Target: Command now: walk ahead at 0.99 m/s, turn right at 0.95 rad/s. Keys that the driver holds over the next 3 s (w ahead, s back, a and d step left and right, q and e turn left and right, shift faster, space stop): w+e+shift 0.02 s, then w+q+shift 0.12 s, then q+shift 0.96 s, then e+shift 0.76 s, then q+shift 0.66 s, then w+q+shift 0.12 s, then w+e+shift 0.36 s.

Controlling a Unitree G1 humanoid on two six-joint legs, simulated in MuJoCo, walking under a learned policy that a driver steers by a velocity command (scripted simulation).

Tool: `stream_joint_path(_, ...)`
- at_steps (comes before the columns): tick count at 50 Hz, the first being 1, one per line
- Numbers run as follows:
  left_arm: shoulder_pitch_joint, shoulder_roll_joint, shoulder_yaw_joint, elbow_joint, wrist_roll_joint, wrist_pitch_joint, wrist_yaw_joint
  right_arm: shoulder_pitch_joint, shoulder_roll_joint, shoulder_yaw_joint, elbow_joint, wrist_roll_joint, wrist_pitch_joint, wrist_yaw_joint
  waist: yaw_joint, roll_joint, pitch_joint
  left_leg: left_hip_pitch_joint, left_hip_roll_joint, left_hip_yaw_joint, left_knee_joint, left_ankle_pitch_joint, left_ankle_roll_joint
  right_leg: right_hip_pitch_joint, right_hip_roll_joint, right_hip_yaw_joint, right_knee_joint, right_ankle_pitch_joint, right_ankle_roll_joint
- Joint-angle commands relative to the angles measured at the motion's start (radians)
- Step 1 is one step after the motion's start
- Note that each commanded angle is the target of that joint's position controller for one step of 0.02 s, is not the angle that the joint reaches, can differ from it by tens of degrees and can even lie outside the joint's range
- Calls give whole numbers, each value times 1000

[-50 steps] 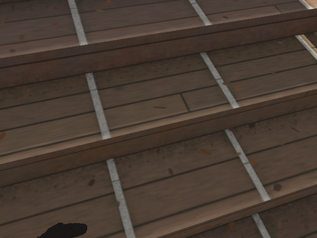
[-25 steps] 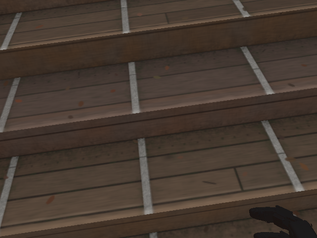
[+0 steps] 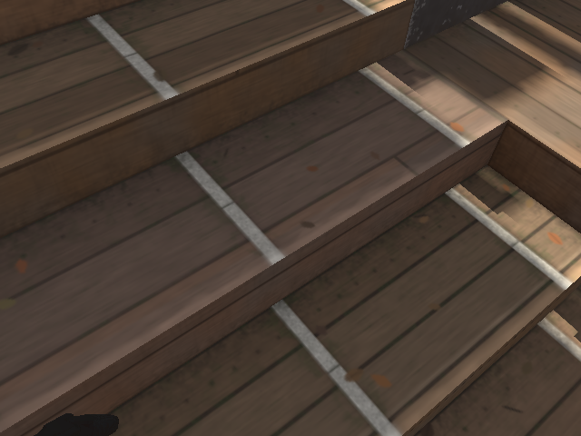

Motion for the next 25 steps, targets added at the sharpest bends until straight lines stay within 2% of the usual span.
stream_joint_path(1,233,116,48,82,5,-44,35,-297,67,61,-373,-58,-10,-11,27,73,-22,-625,-8,-100,409,-294,38,470,-312,926,-854,331,-215)
stream_joint_path(2,221,80,27,92,12,-71,20,-215,67,69,-353,-56,19,-29,-16,68,26,-685,-5,-69,446,-339,44,431,-331,798,-801,505,-180)
stream_joint_path(3,245,51,12,136,9,-86,8,-205,74,74,-351,-42,48,-49,-55,85,66,-714,14,-64,411,-388,51,373,-338,678,-799,557,-121)
stream_joint_path(4,281,39,3,190,9,-104,-5,-285,115,86,-375,-33,63,-64,-55,78,123,-779,16,-49,416,-503,66,321,-327,581,-824,521,-75)
stream_joint_path(5,306,43,4,234,6,-115,-16,-382,161,96,-386,-20,65,-75,-47,32,131,-883,9,-7,473,-557,97,355,-329,481,-873,480,-52)
stream_joint_path(6,365,44,-1,256,-2,-131,-22,-450,177,106,-431,-16,71,-81,-41,26,152,-917,30,-2,426,-551,116,336,-346,459,-910,494,-28)
stream_joint_path(7,363,44,-5,275,-19,-134,-24,-473,184,118,-454,-11,74,-81,-74,46,155,-860,58,19,194,-483,126,321,-334,371,-996,506,16)
stream_joint_path(8,346,54,-10,264,-34,-130,-20,-481,132,109,-447,-4,73,-80,-67,68,163,-740,59,111,-54,-424,105,291,-320,309,-1099,732,29)
stream_joint_path(9,307,41,-13,245,-47,-128,-15,-436,85,90,-406,-7,74,-73,-60,103,106,-482,34,208,-220,-375,93,211,-274,214,-1147,1036,38)
stream_joint_path(10,235,92,0,203,-55,-138,-12,-329,83,87,-394,-12,76,-58,-112,108,-8,-50,23,222,-448,-218,98,88,-258,145,-1103,1297,71)
stream_joint_path(11,258,201,36,198,-79,-156,-8,-252,83,78,-352,11,76,-58,-118,-6,-159,198,-36,251,-542,-124,87,151,-313,183,-1006,1639,56)
stream_joint_path(12,252,257,61,212,-82,-162,-6,-116,54,53,-278,27,86,-65,-170,-120,-267,262,-47,246,-612,-90,80,336,-352,178,-860,1857,66)
stream_joint_path(13,191,272,74,201,-88,-168,-4,26,-11,19,-216,45,99,-69,-253,-160,-334,300,-58,264,-745,-77,62,494,-377,176,-684,2010,94)
stream_joint_path(14,122,246,80,167,-91,-179,-14,125,-72,-11,-158,42,95,-65,-329,-74,-319,360,-105,285,-1030,7,79,556,-302,137,-351,1911,144)
stream_joint_path(15,27,160,73,107,-57,-178,-18,182,-114,-42,-71,30,87,-58,-366,187,-199,459,-16,-20,-1380,199,231,303,-105,119,298,558,221)
stream_joint_path(16,218,-113,-3,9,6,-177,-27,51,-100,-24,-69,46,77,-51,-49,306,-198,561,190,-387,-1190,1272,298,-19,-77,230,677,113,231)
stream_joint_path(17,357,-53,-4,23,21,-164,-36,10,-114,-47,-85,39,77,-41,-22,101,-412,605,266,-622,-1382,989,360,-20,-109,271,750,254,223)
stream_joint_path(18,350,-47,-10,28,25,-141,-43,-79,-79,-45,-76,28,75,-37,51,-10,-291,464,256,-680,-1474,462,349,-74,-138,227,761,320,214)
stream_joint_path(19,243,-54,-22,-12,55,-129,-38,-144,-14,-32,-84,27,64,-37,49,-80,-134,320,196,-623,-1494,219,323,-165,-167,211,785,307,198)
stream_joint_path(20,149,-74,-31,-39,66,-109,-32,-100,11,-27,-37,29,51,-37,30,-113,-37,229,133,-477,-1487,195,284,-232,-192,198,788,293,190)
stream_joint_path(21,107,-78,-38,-69,50,-92,-19,-36,-20,-38,11,31,46,-37,21,-92,18,173,103,-356,-1500,237,272,-274,-213,176,761,238,187)
stream_joint_path(22,71,-92,-48,-95,47,-76,-9,21,-11,-34,54,41,45,-38,19,-98,49,125,81,-293,-1486,334,259,-307,-226,160,763,204,181)
stream_joint_path(23,51,-76,-55,-117,45,-68,-4,22,-21,-31,53,42,43,-35,34,-140,48,43,37,-223,-1499,415,234,-224,-248,135,559,163,188)
stream_joint_path(24,32,-64,-52,-124,44,-62,0,37,-37,-31,58,27,40,-35,26,-134,24,30,22,-211,-1508,580,216,-187,-230,76,513,154,195)
stream_joint_path(25,7,-61,-55,-143,48,-62,5,60,-62,-33,59,17,36,-38,20,-111,-12,51,18,-217,-1503,711,201,-169,-228,60,453,164,206)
